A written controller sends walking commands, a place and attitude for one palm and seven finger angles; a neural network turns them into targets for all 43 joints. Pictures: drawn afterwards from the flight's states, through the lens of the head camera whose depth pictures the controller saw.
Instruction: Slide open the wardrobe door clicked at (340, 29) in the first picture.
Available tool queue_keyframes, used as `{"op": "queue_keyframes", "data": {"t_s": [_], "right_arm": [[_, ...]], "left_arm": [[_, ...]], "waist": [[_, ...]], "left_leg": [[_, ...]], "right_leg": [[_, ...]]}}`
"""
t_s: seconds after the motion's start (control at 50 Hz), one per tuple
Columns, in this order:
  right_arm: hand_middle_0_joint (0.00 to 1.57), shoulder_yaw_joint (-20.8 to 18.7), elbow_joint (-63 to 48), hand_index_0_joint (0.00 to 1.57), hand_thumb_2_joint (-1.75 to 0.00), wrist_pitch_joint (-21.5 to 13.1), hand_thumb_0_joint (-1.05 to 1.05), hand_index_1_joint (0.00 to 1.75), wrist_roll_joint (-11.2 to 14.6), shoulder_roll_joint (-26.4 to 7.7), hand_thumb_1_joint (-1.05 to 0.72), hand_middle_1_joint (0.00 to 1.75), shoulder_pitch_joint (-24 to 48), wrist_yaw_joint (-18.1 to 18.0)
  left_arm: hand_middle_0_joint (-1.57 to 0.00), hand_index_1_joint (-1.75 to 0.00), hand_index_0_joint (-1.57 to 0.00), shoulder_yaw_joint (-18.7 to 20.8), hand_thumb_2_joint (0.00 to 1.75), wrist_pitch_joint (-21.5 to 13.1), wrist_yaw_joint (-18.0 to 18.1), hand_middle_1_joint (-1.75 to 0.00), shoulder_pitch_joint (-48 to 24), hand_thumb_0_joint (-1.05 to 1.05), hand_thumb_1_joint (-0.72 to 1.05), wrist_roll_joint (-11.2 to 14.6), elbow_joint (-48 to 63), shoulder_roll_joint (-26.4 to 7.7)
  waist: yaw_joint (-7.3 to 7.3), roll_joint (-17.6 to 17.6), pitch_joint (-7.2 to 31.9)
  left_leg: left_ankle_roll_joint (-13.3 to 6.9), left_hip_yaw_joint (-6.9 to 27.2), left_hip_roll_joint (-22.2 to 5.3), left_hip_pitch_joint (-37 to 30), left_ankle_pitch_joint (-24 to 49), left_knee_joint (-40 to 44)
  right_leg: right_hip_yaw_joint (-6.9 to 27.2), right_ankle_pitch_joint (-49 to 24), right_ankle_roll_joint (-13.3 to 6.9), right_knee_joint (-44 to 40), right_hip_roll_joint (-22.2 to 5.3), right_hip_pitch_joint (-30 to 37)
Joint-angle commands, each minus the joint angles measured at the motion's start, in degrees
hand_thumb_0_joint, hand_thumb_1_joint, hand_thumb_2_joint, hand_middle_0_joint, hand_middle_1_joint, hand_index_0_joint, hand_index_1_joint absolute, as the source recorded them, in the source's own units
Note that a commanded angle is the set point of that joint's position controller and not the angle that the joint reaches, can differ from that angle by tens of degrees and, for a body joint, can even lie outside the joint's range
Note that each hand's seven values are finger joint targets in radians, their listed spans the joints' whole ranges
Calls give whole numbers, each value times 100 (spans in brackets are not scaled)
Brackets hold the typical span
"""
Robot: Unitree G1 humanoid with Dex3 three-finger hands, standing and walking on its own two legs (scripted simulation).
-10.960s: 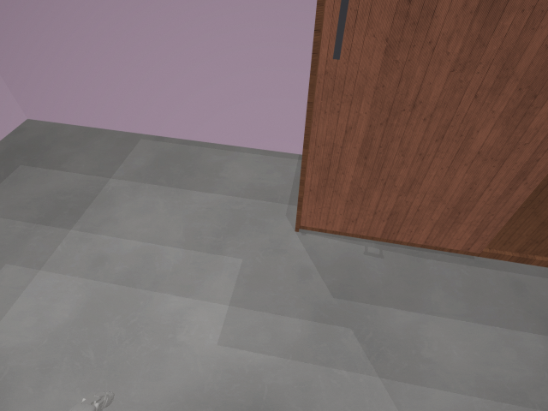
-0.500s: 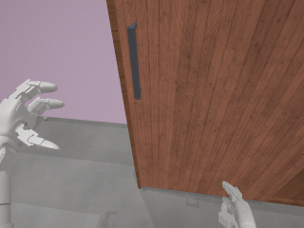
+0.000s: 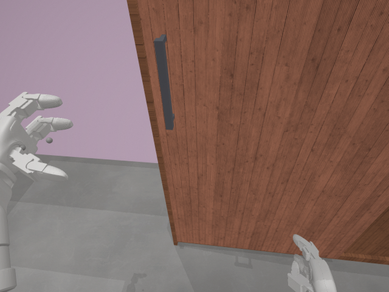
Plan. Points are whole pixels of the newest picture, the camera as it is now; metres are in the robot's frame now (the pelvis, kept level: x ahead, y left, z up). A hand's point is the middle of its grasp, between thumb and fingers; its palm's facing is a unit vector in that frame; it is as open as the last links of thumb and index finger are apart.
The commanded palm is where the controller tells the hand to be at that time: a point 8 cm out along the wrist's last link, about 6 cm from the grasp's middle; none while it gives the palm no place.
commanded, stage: raise the hand with hooked fingers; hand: left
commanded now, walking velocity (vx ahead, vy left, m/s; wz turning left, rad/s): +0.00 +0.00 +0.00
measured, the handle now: (166, 86) +0.52 +0.14 +0.19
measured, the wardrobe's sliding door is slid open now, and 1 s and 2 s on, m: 0.00 0.00 0.00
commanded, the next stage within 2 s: move the hooked fingers beside the handle in 0.10 s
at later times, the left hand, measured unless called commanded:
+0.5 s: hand (82, 133) +0.31 +0.24 +0.21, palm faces +0.02 -1.00 -0.09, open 14.0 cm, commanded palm +0.28 +0.30 +0.22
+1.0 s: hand (108, 120) +0.35 +0.22 +0.21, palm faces +0.02 -1.00 -0.05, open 14.0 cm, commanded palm +0.33 +0.27 +0.21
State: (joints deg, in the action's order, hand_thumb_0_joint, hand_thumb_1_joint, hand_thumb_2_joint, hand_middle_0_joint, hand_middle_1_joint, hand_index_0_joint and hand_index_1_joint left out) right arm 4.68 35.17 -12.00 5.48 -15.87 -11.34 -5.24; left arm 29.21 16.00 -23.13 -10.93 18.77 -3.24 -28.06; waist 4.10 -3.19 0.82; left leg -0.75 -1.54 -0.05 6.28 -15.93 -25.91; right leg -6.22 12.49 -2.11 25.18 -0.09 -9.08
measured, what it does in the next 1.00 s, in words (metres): stands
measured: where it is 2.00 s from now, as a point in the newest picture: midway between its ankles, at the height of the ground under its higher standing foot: outside the picture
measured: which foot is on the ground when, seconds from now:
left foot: down 0.00-1.00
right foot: down 0.00-1.00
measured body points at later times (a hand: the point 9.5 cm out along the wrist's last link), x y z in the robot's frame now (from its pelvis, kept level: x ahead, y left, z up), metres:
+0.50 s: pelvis +0.00 +0.00 +0.00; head -0.02 -0.03 +0.45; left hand +0.30 +0.30 +0.22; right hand +0.20 -0.22 -0.07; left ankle -0.02 +0.11 -0.74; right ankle +0.02 -0.09 -0.74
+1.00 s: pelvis +0.00 +0.00 +0.00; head -0.01 -0.02 +0.45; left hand +0.35 +0.27 +0.21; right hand +0.19 -0.22 -0.08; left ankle -0.02 +0.11 -0.74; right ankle +0.02 -0.09 -0.74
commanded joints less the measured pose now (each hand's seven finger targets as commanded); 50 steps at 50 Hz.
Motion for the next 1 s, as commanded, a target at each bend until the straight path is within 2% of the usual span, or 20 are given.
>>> {"op": "queue_keyframes", "data": {"t_s": [0.0,0.02,0.04,0.08,0.16,0.18,0.24,0.28,0.36,0.38,0.46,0.52,0.54,0.6,0.7,0.72,0.82,0.88,0.92,0.98], "right_arm": [[20,-219,-979,20,-90,-322,0,30,25,-653,-90,30,873,-107],[20,-221,-998,20,-90,-309,0,30,6,-658,-90,30,878,-94],[20,-223,-1008,20,-90,-289,0,30,14,-665,-90,30,880,-91],[20,-219,-1067,20,-90,-294,0,30,-8,-630,-90,30,933,-88],[20,-194,-1036,20,-90,-300,0,30,-37,-589,-90,30,969,-61],[20,-192,-1017,20,-90,-308,0,30,-32,-591,-90,30,974,-57],[20,-191,-907,20,-90,-284,0,30,-1,-616,-90,30,923,-61],[20,-189,-914,20,-90,-308,0,30,31,-600,-90,30,890,-103],[20,-193,-1002,20,-90,-365,0,30,8,-557,-90,30,896,-141],[20,-183,-982,20,-90,-369,0,30,3,-548,-90,30,857,-147],[20,-195,-882,20,-90,-325,0,30,-36,-570,-90,30,825,-126],[20,-216,-863,20,-90,-208,0,30,-50,-603,-90,30,865,-60],[20,-204,-910,20,-90,-180,0,30,-35,-567,-90,30,943,-48],[20,-213,-972,20,-90,-119,0,30,-11,-538,-90,30,908,-12],[20,-241,-1024,20,-90,-120,0,30,-19,-522,-90,30,844,-43],[20,-248,-987,20,-90,-114,0,30,-29,-530,-90,30,828,-45],[20,-246,-833,20,-90,-57,0,30,-9,-554,-90,30,795,-100],[20,-233,-825,20,-90,-30,0,30,-8,-545,-90,30,813,-127],[20,-247,-812,20,-90,12,0,30,-32,-561,-90,30,777,-116],[20,-228,-788,20,-90,69,0,30,-33,-536,-90,30,743,-129]], "left_arm": [[-30,-120,-30,119,30,-89,-103,-120,-1900,0,-50,25,876,-1500],[-30,-120,-30,144,30,-96,-165,-120,-1771,0,-50,66,863,-1528],[-30,-120,-30,229,30,-109,-205,-120,-1785,0,-50,72,925,-1620],[-30,-120,-30,414,30,-234,-249,-120,-1827,0,-50,127,1158,-1767],[-30,-120,-30,730,30,-423,-184,-120,-1705,0,-50,242,1064,-1934],[-30,-120,-30,705,30,-439,-161,-120,-1726,0,-50,234,1070,-1885],[-30,-120,-30,473,30,-338,-91,-120,-2023,0,-50,144,646,-1777],[-30,-120,-30,9,30,-292,-57,-120,-2496,0,-50,38,671,-1456],[-30,-120,-30,-307,30,-375,3,-120,-2822,0,-50,-67,1120,-1276],[-30,-120,-30,-385,30,-420,21,-120,-2895,0,-50,-79,1122,-1197],[-30,-120,-30,-25,30,-473,161,-120,-2718,0,-50,-25,627,-1383],[-30,-120,-30,381,30,-286,307,-120,-2340,0,-50,-88,271,-1738],[-30,-120,-30,215,30,-241,342,-120,-2552,0,-50,-125,426,-1561],[-30,-120,-30,-16,30,-171,429,-120,-2653,0,-50,-206,502,-1328],[-30,-120,-30,-332,30,-363,367,-120,-3040,0,-50,-161,896,-1040],[-30,-120,-30,-290,30,-385,364,-120,-2958,0,-50,-138,799,-1086],[-30,-120,-30,-642,30,-308,488,-120,-3404,0,-50,-236,379,-824],[-30,-120,-30,-878,30,-263,635,-120,-3833,0,-50,-324,373,-666],[-30,-120,-30,-706,30,-263,732,-120,-3759,0,-50,-375,256,-889],[-30,-120,-30,-797,30,-322,824,-120,-4153,0,-50,-400,-40,-790]], "waist": [[-137,-289,747],[-106,95,808],[-103,129,1004],[-61,82,1214],[4,112,1072],[0,-83,1022],[-105,-144,625],[-225,-340,630],[-208,-473,1157],[-238,-263,1244],[-113,263,1190],[74,253,1168],[26,-15,1189],[-35,-192,1202],[-156,-65,1490],[-147,247,1386],[-246,50,1055],[-312,-102,1144],[-239,23,1294],[-299,198,1337]], "left_leg": [[-101,356,33,39,928,367],[-116,356,10,65,1032,315],[-124,360,26,69,1038,316],[-128,367,58,-9,1138,283],[-125,352,53,140,1092,270],[-113,344,53,134,1106,290],[-101,326,31,248,908,291],[-94,366,39,99,769,335],[-110,394,70,-159,1030,305],[-108,422,66,-209,1099,315],[-105,428,67,24,1076,363],[-101,329,74,256,1238,362],[-94,294,85,216,1321,369],[-67,272,69,115,1505,360],[-107,268,61,-185,1621,300],[-121,274,33,-130,1616,285],[-99,299,44,-85,1307,346],[-95,350,68,-132,1206,386],[-100,321,51,-103,1303,365],[-100,352,65,-33,1178,407]], "right_leg": [[376,-613,72,-372,-90,102],[433,-743,84,-359,-93,244],[413,-755,103,-321,-88,310],[413,-884,102,-273,-81,430],[461,-824,92,-307,-97,468],[446,-836,82,-309,-95,434],[478,-600,89,-400,-111,151],[406,-408,83,-397,-83,-64],[391,-705,58,-294,-85,164],[334,-791,65,-266,-62,181],[331,-838,78,-254,-54,321],[359,-1040,65,-239,-100,532],[369,-1162,51,-208,-136,517],[322,-1366,34,-161,-113,445],[362,-1548,57,-146,-71,442],[366,-1556,61,-175,-61,447],[335,-1144,52,-257,-56,103],[340,-988,39,-258,-77,72],[358,-1073,37,-256,-80,219],[354,-996,47,-258,-80,236]]}}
